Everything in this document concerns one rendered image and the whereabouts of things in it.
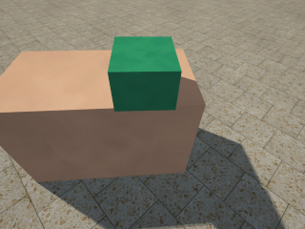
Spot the pedestal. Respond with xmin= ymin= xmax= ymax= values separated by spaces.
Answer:
xmin=0 ymin=49 xmax=206 ymax=182

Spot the carton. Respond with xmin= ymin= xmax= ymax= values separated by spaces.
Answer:
xmin=108 ymin=36 xmax=182 ymax=112

